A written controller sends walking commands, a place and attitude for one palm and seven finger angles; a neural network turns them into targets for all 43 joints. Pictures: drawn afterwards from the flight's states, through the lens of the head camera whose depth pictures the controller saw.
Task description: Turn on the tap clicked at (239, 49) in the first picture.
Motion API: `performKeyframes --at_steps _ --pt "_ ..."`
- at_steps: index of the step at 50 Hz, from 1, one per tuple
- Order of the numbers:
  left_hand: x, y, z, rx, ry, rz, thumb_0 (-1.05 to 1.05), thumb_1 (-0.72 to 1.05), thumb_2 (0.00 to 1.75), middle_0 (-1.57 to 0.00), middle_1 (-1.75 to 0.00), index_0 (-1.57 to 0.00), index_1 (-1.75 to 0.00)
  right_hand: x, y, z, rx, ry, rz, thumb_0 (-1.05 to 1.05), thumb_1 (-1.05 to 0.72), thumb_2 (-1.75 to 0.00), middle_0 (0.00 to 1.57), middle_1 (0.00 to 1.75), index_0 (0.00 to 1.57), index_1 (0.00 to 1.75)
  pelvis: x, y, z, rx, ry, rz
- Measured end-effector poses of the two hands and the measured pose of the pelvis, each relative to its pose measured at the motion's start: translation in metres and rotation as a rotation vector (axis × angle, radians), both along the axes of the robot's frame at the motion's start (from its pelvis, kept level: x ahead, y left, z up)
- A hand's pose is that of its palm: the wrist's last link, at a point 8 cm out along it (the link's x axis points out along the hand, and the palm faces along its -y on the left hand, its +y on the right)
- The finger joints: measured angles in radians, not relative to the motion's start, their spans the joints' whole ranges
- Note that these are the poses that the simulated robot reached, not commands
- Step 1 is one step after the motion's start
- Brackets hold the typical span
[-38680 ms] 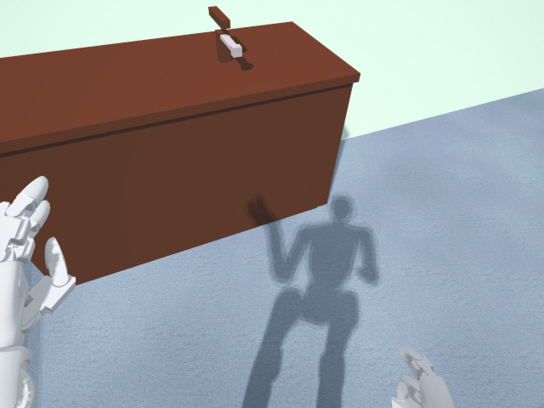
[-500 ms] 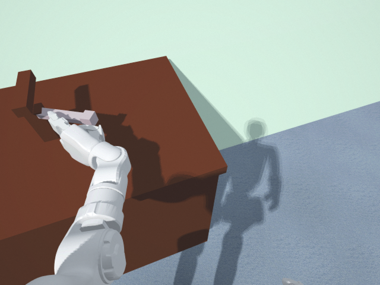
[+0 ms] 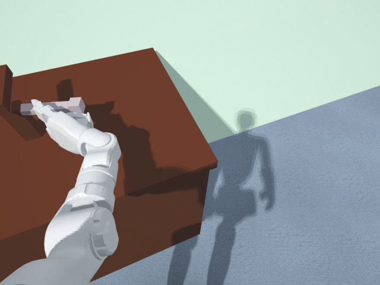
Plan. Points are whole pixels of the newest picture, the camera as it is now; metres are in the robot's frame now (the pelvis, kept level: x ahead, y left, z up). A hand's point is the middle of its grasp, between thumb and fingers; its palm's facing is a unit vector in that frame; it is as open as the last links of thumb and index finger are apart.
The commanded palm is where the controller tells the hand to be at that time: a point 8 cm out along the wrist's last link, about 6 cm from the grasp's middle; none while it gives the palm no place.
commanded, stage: lift the hand up off the lever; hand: left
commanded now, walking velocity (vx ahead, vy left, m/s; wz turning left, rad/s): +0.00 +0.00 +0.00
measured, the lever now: (76, 106) +0.50 +0.23 +0.10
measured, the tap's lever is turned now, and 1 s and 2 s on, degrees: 73 78 78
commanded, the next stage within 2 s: none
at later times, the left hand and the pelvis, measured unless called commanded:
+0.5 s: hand (83, 113) +0.47 +0.21 +0.10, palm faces +0.82 -0.56 -0.10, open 7.8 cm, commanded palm +0.42 +0.22 +0.11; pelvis +0.01 +0.01 +0.01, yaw -1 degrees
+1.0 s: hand (79, 111) +0.46 +0.21 +0.12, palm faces +0.82 -0.57 -0.11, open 7.8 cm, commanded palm +0.41 +0.22 +0.13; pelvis +0.02 +0.02 +0.01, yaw +0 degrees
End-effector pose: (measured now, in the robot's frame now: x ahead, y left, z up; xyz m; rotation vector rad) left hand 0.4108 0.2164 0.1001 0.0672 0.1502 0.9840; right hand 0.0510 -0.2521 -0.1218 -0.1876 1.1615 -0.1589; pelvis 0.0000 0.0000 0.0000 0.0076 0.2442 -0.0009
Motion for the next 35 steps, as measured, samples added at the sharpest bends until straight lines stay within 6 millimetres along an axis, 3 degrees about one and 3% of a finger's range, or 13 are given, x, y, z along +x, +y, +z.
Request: performKeyframes --at_steps 9,18,35 --pt "0.011 0.004 0.001 -0.010 -0.007 0.007 0.02 0.90 0.91 -0.15 -0.15 -0.14 -0.14 -0.012 0.002 -0.001 0.010 0.035 -0.021 0.00 -0.91 -0.90 0.20 0.29 0.20 0.30 0.004 0.002 0.000 0.001 0.014 -0.010" --pt "0.008 0.013 0.002 -0.010 -0.014 0.005 0.02 0.90 0.90 -0.15 -0.15 -0.16 -0.15 -0.015 0.006 0.002 0.016 0.053 -0.025 0.00 -0.91 -0.90 0.20 0.29 0.20 0.30 0.010 0.006 0.003 -0.005 -0.001 -0.009" --pt "0.007 0.005 0.014 -0.029 -0.006 -0.029 0.02 0.90 0.90 -0.15 -0.15 -0.15 -0.15 0.030 0.022 0.008 0.030 -0.036 0.020 0.00 -0.91 -0.90 0.20 0.29 0.20 0.30 0.019 0.017 0.009 -0.009 -0.033 -0.006"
